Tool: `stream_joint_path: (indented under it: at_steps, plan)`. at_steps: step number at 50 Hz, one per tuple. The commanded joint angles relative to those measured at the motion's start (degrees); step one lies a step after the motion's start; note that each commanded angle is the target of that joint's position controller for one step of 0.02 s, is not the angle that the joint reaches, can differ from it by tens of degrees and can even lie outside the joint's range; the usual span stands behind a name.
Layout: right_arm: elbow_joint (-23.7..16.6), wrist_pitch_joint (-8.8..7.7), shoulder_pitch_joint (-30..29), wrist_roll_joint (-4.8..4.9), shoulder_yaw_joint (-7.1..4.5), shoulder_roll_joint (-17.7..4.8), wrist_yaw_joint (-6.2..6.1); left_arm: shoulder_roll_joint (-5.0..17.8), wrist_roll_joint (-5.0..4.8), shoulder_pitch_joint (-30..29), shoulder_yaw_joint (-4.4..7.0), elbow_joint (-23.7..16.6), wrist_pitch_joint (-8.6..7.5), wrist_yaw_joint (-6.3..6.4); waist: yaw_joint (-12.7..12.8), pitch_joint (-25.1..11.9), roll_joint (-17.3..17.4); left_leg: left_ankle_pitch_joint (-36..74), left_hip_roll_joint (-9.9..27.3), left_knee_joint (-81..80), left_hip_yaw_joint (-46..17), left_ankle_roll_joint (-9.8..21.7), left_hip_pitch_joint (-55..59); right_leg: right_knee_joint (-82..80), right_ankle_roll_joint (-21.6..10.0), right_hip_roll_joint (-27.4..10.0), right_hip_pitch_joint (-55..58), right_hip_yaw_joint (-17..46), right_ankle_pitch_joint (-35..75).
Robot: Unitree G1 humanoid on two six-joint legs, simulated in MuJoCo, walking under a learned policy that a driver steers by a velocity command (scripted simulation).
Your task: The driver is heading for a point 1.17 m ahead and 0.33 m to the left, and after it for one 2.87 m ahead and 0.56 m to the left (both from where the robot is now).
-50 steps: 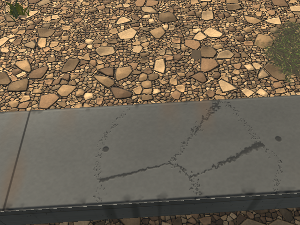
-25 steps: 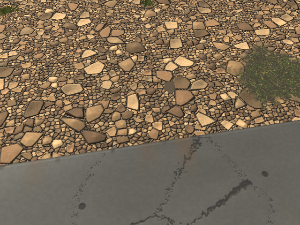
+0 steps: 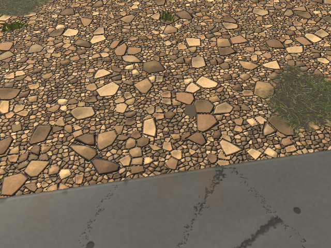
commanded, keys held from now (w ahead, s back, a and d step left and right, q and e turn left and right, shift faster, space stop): w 0.16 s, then w+q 0.62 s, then q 0.12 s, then no key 0.10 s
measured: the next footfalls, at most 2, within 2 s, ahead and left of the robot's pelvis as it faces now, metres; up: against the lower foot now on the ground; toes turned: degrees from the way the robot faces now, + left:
left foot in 0.58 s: +0.14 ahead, +0.15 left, +0.00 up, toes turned +14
right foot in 0.98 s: +0.44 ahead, +0.11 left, +0.17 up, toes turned +22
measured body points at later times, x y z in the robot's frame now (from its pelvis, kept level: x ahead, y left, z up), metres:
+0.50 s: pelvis +0.09 +0.03 -0.01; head +0.10 +0.05 +0.44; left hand +0.02 +0.27 -0.17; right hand +0.23 -0.21 -0.13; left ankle +0.10 +0.13 -0.67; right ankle +0.00 -0.11 -0.75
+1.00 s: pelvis +0.27 +0.12 +0.04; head +0.31 +0.15 +0.49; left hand +0.47 +0.35 -0.02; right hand +0.30 -0.12 -0.09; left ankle +0.12 +0.14 -0.67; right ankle +0.41 +0.10 -0.58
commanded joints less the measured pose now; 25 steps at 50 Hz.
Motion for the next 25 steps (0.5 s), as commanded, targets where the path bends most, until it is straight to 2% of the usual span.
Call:
stream_joint_path:
  at_steps: [1,4,6,8,10,12,13,14,15,16,18,19,21,23,24,25]
  plan:
    - [-1.4,-0.68,1.0,0.10,-1.11,-6.3,0.16,6.8,-0.18,-0.5,0.80,-1.9,-0.89,-0.07,-0.1,2.1,0.2,-3.1,4.7,-3.5,-4.7,2.1,-3.3,-2.5,-3.3,-5.0,-1.1,5.0,0.9]
    - [-1.6,-0.82,1.2,0.01,-1.41,-6.3,0.48,5.8,0.18,-0.1,0.83,-2.4,-1.24,-0.52,-0.3,5.3,1.8,-9.9,5.1,-3.4,-6.4,3.8,-5.2,0.2,-4.4,-3.1,-5.5,3.7,-7.6]
    - [-1.8,-1.02,1.5,0.04,-1.77,-6.8,0.61,5.1,0.54,0.2,0.83,-2.9,-1.76,-0.84,-0.3,6.5,3.0,-10.4,6.4,-3.7,-8.5,5.2,-5.2,2.6,-4.9,-2.0,-7.7,2.8,-8.5]
    - [-2.2,-1.39,1.7,0.19,-2.16,-7.3,0.58,4.8,0.77,1.2,0.92,-3.4,-2.46,-1.06,0.1,6.1,3.4,-3.6,7.4,-2.4,-9.5,6.1,-4.3,4.7,-5.3,-1.7,-8.0,2.2,-5.1]
    - [-3.0,-1.88,0.9,0.51,-2.21,-6.5,0.76,5.9,0.81,3.5,1.49,-3.4,-3.26,-0.90,1.2,4.1,0.2,6.6,5.8,3.0,-7.6,6.1,-5.4,4.1,-5.7,-3.1,-3.4,3.1,2.0]
    - [-4.5,-2.34,-1.4,0.53,-1.96,-4.8,1.00,8.3,0.38,8.7,2.58,-2.6,-3.68,-0.39,3.1,1.2,-6.9,8.6,1.5,13.5,-3.0,4.5,-13.1,0.7,-7.5,-8.2,6.9,9.4,11.7]
    - [-5.2,-2.36,-2.0,0.38,-1.89,-4.2,1.07,10.1,0.48,13.7,3.33,-1.4,-3.54,-0.16,4.7,-0.4,-11.0,-0.6,-0.8,21.3,-0.9,3.7,-21.1,-2.0,-10.1,-13.5,14.4,15.8,16.0]
    - [-6.2,-2.06,-3.7,0.32,-2.15,-4.4,0.98,10.3,1.07,17.5,3.53,-0.4,-3.59,-0.26,6.2,0.1,-12.9,-17.7,-2.0,31.1,0.5,3.7,-29.5,-5.1,-13.7,-20.4,18.0,22.1,20.4]
    - [-6.7,-1.61,-5.2,-0.03,-2.65,-4.6,0.92,10.4,2.02,19.8,3.84,-0.1,-3.82,-0.25,6.6,2.5,-8.3,-22.5,-0.1,42.6,-2.1,3.9,-35.5,-5.9,-16.6,-23.8,18.1,23.6,20.7]
    - [-6.8,-1.36,-5.2,-0.05,-2.88,-3.9,1.15,10.1,2.31,19.1,4.01,-0.4,-3.96,-0.25,5.5,3.2,-4.6,-20.6,2.0,48.6,-4.5,4.3,-38.4,-6.7,-16.7,-23.8,17.2,21.2,14.6]
    - [-7.7,-1.37,-5.2,0.22,-3.26,-3.1,1.91,7.1,2.10,13.4,3.26,-2.4,-4.22,-0.31,2.1,5.0,-4.4,-12.8,4.7,49.8,-6.0,4.2,-38.4,-10.4,-12.2,-20.2,11.5,14.7,2.8]
    - [-7.9,-1.12,-4.7,0.01,-3.41,-3.1,2.41,6.6,2.04,10.9,3.01,-3.5,-4.51,-0.25,0.9,5.2,-4.6,-9.8,4.6,49.6,-5.0,3.7,-37.2,-11.3,-10.7,-18.5,9.0,11.4,2.7]
    - [-9.0,-0.03,-2.3,-0.14,-2.91,-0.6,2.10,7.2,2.15,7.2,3.11,-5.4,-5.00,-0.29,-2.0,3.7,-7.9,-12.1,4.0,53.3,-1.5,3.9,-31.4,-11.6,-9.1,-17.6,1.9,4.5,7.9]
    - [-11.8,0.62,-4.6,0.07,-2.60,-0.8,1.76,8.0,1.86,2.9,3.02,-7.6,-5.42,-0.17,-3.4,5.3,-5.3,-11.8,5.1,44.6,-0.3,4.5,-25.9,-12.5,-7.4,-17.3,-4.4,-1.3,12.5]
    - [-12.8,0.94,-3.6,-0.28,-2.62,-0.5,0.99,8.5,1.81,1.7,2.96,-7.9,-5.77,-0.45,-5.0,4.6,-7.0,-13.1,4.4,44.4,1.7,5.8,-23.1,-10.1,-7.4,-18.1,-4.8,-2.4,25.1]
    - [-13.4,0.95,-1.5,-0.24,-2.91,-2.2,0.45,8.9,1.25,0.2,2.85,-8.6,-5.93,-0.79,-6.6,1.8,-5.0,-9.9,3.5,38.0,2.6,6.4,-17.4,-4.9,-6.7,-17.4,-4.5,-5.6,39.3]
Over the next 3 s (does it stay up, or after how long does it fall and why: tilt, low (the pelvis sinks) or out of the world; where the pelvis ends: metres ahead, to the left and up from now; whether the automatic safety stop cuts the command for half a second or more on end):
stays up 0.99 0.18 0.17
